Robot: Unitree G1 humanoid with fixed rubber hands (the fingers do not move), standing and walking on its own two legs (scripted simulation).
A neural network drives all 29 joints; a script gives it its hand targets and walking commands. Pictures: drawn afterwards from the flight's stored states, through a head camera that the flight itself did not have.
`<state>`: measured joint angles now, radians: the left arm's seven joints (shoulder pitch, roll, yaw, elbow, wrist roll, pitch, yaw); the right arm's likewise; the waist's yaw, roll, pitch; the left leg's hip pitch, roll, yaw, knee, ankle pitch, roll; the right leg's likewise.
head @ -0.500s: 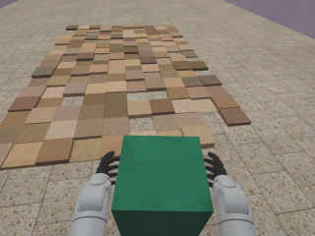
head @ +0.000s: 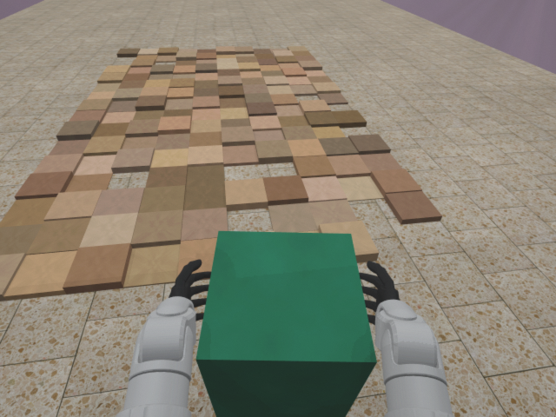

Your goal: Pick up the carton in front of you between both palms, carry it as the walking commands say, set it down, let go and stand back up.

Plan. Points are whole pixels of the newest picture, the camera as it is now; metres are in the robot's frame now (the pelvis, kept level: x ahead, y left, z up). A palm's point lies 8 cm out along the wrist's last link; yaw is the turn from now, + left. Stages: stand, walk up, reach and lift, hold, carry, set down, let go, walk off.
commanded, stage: hold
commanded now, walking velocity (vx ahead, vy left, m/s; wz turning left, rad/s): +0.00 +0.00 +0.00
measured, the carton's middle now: (282, 329) +0.30 +0.00 -0.02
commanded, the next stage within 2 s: carry in 0.68 s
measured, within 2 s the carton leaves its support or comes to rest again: neither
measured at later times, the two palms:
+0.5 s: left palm (182, 307) +0.29 +0.15 +0.05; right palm (386, 309) +0.29 -0.15 +0.05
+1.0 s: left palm (196, 266) +0.35 +0.14 +0.08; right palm (390, 269) +0.35 -0.16 +0.07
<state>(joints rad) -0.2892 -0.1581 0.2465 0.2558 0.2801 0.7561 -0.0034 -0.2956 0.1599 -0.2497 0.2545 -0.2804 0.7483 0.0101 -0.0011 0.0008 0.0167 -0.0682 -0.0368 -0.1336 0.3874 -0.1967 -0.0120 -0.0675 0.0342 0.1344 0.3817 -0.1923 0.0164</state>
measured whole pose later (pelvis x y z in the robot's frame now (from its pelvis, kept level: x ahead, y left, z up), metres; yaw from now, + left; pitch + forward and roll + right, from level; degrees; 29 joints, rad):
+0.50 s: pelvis +0.01 +0.00 +0.00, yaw +0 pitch -7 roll +0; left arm -0.25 -0.15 0.21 0.22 0.27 0.77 0.00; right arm -0.25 0.15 -0.21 0.22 -0.27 0.76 0.01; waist 0.00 0.00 0.01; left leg -0.05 -0.03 -0.13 0.36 -0.19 -0.01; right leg -0.05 0.03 0.13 0.35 -0.19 0.01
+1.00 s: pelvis +0.07 -0.02 -0.01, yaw +1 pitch +4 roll +0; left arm -0.18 -0.14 0.11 -0.12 0.14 0.99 0.08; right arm -0.16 0.13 -0.13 -0.16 -0.14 0.99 -0.07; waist 0.00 0.02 -0.19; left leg -0.32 0.05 0.00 0.66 -0.43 -0.01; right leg -0.25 -0.02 -0.04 0.55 -0.37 0.01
